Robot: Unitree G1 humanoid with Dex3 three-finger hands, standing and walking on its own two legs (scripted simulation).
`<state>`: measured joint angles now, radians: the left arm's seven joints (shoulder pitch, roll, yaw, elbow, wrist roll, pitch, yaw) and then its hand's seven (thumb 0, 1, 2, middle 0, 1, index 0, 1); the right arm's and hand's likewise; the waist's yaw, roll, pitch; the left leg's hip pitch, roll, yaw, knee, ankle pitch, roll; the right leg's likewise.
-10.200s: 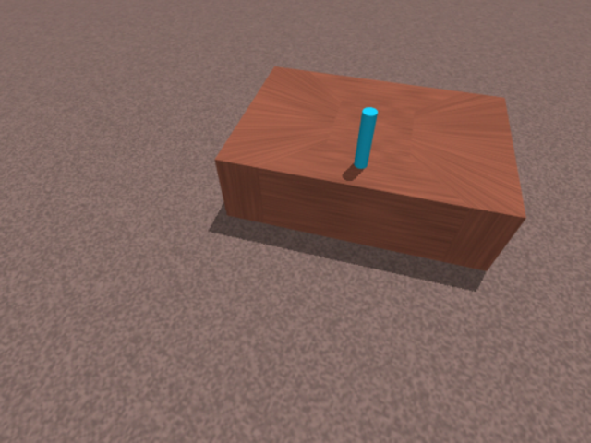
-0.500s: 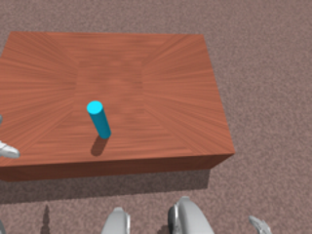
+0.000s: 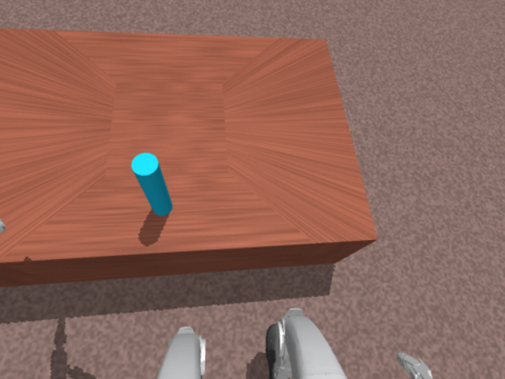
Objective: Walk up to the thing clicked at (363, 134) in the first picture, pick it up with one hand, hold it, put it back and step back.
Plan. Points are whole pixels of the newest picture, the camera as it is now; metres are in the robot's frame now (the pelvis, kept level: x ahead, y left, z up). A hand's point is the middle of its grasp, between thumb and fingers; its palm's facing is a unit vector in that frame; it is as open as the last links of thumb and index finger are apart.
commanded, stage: go down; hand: left
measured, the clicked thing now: (155, 188) +0.50 +0.19 -0.24
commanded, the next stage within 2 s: none
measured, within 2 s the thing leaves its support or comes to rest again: neither
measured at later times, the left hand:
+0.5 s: hand out of the picture +0.41 +0.38 +0.01, palm faces +0.19 -0.98 -0.09, open 17.3 cm
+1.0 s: hand out of the picture +0.43 +0.39 +0.02, palm faces +0.19 -0.98 -0.08, open 17.2 cm
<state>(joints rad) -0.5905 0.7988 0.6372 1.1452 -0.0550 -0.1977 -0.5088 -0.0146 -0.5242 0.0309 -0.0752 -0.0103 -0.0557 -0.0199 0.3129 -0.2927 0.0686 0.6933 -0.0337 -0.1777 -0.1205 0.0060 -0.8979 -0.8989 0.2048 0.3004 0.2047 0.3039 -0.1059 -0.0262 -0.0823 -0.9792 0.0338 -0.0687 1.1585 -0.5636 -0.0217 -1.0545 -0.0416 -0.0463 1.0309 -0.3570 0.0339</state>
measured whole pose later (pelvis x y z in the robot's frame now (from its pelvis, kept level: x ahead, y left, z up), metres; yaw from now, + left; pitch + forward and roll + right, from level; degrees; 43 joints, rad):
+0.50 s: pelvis +0.00 +0.00 -0.01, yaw +0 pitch +24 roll -4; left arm -0.68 0.86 0.67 1.18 -0.06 -0.22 -0.54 -0.01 -0.49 0.05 -0.07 -0.02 -0.04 -0.03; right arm 0.30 -0.30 0.09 0.68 -0.05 -0.16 -0.11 0.00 -0.89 -0.90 0.21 0.30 0.21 0.30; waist -0.12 -0.03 -0.08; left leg -1.07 0.03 -0.08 1.22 -0.58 -0.02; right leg -1.13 -0.05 -0.06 1.09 -0.37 0.03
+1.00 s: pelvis +0.00 +0.00 -0.02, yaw +0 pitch +26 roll -4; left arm -0.73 0.93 0.70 1.20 -0.06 -0.23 -0.58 -0.01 -0.46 0.07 -0.07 -0.03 -0.04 -0.05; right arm 0.30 -0.31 0.11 0.66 -0.05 -0.16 -0.11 0.00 -0.89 -0.90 0.21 0.30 0.21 0.30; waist -0.15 -0.03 -0.08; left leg -1.12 0.03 -0.09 1.26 -0.59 -0.02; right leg -1.18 -0.05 -0.06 1.11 -0.38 0.04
